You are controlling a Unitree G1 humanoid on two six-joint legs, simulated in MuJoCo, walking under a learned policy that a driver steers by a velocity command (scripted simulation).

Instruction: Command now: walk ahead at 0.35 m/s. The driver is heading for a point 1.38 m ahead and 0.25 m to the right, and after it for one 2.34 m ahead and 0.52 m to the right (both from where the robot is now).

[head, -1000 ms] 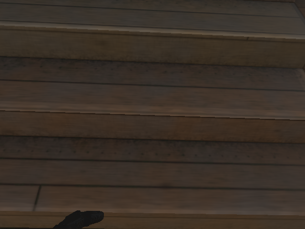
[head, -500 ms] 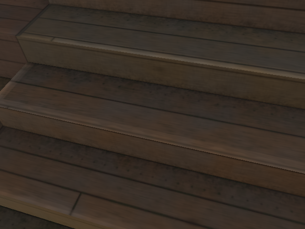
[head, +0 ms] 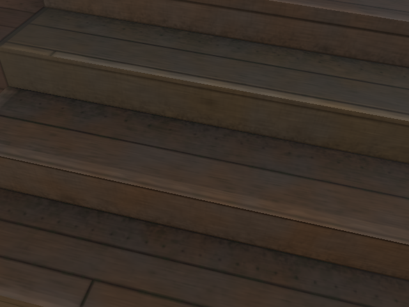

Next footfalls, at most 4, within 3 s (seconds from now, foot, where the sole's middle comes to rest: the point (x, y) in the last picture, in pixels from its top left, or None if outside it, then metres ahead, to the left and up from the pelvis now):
0.22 right None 0.20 -0.09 -0.62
0.74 left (148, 282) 0.52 0.13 -0.47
1.30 right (220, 166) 0.80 -0.06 -0.32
1.82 left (199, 56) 1.15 0.00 -0.17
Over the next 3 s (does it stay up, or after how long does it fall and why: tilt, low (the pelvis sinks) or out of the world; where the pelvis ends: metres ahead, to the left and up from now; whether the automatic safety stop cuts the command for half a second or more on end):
stays up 1.39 -0.34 0.75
